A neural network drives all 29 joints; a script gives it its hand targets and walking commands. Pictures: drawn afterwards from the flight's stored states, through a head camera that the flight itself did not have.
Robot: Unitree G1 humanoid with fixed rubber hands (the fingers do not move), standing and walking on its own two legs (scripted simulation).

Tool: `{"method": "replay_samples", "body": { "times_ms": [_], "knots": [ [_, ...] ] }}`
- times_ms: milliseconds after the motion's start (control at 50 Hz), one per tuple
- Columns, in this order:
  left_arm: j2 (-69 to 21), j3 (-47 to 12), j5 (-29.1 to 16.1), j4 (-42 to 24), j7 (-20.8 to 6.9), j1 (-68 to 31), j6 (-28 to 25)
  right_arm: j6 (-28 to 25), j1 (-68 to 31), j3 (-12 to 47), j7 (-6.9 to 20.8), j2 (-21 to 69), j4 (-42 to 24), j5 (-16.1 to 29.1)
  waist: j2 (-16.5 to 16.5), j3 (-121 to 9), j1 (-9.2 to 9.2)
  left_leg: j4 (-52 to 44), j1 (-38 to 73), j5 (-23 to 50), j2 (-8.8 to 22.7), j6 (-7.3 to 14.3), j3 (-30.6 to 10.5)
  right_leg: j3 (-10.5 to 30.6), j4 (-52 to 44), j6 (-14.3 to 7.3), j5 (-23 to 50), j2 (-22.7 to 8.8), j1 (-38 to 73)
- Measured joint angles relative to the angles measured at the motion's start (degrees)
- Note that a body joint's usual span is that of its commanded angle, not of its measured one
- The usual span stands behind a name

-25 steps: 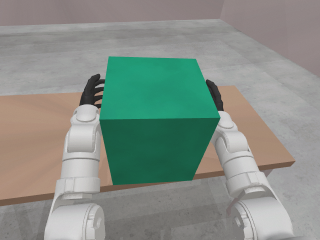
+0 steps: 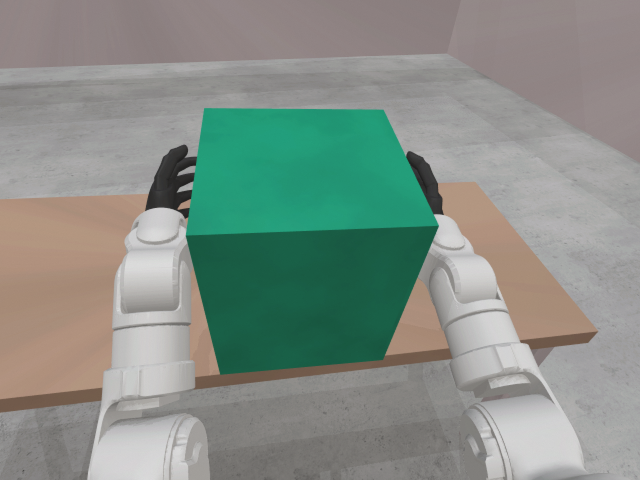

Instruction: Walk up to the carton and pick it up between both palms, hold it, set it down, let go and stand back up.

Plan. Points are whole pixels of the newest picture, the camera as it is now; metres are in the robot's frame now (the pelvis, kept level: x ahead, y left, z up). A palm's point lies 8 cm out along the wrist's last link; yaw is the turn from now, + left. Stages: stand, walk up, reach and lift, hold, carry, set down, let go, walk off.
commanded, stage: hold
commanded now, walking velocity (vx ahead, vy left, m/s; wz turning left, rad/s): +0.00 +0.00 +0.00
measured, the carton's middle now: (300, 244) +0.35 +0.01 +0.15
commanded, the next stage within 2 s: none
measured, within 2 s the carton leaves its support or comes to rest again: neither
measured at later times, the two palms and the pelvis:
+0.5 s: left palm (172, 210) +0.35 +0.15 +0.20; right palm (432, 219) +0.35 -0.15 +0.19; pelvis -0.01 +0.00 +0.00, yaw -1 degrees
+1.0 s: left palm (171, 215) +0.36 +0.16 +0.19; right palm (426, 221) +0.35 -0.14 +0.18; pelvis +0.00 +0.00 +0.00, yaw +0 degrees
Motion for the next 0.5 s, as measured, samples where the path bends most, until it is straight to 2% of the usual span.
{"method": "replay_samples", "body": {
  "times_ms": [80, 260, 500],
  "knots": [
    [0.2, 0.1, 0.1, 1.4, -0.1, -1.1, -0.3, -0.2, -0.8, -0.7, 0.2, 0.1, 1.0, -0.5, 0.1, -0.1, -0.08, -0.1, -0.5, 0.4, -0.1, 0.1, 0.1, 0.1, 0.1, 0.0, 0.3, 0.0, -0.6],
    [-0.8, 0.0, 1.1, -0.4, -0.2, 0.5, 0.5, 0.3, 0.4, 0.9, -0.2, -0.9, 0.0, 1.3, 0.2, 0.2, -0.77, -0.1, 0.4, 0.4, 0.2, 0.0, 0.4, 0.5, -0.2, 0.0, 0.6, 0.2, 0.3],
    [-0.3, 1.5, 1.2, 3.9, -0.5, -2.8, -0.2, -0.4, -2.0, -1.3, 0.5, 0.0, 3.6, -0.9, 0.3, -0.3, 0.44, -0.6, 0.1, 1.0, 0.3, -0.1, 0.8, 1.1, 0.5, -0.2, 0.7, 0.3, -0.8]
  ]
}}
